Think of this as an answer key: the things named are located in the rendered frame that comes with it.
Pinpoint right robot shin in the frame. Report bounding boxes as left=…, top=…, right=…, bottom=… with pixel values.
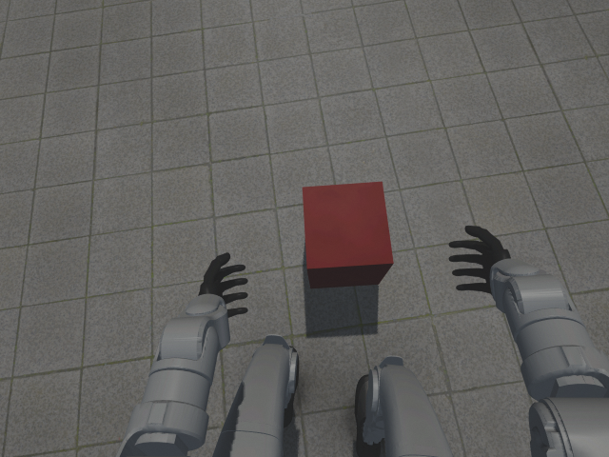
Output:
left=363, top=356, right=417, bottom=444

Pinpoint robot left hand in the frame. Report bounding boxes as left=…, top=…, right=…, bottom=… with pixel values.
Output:
left=198, top=252, right=248, bottom=318

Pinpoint robot right upper arm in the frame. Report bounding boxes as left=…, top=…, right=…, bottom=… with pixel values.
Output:
left=529, top=397, right=609, bottom=457

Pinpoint robot left foot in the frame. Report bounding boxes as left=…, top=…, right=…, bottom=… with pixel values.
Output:
left=284, top=346, right=299, bottom=427

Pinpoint carton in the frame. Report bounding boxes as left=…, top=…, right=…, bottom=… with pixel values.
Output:
left=303, top=182, right=394, bottom=288

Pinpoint robot right hand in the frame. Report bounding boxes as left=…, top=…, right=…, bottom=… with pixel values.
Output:
left=449, top=226, right=511, bottom=295

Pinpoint robot right forearm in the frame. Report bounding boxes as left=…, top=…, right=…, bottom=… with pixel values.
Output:
left=490, top=258, right=609, bottom=401

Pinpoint robot left forearm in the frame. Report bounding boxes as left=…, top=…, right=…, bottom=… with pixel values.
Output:
left=115, top=294, right=230, bottom=457

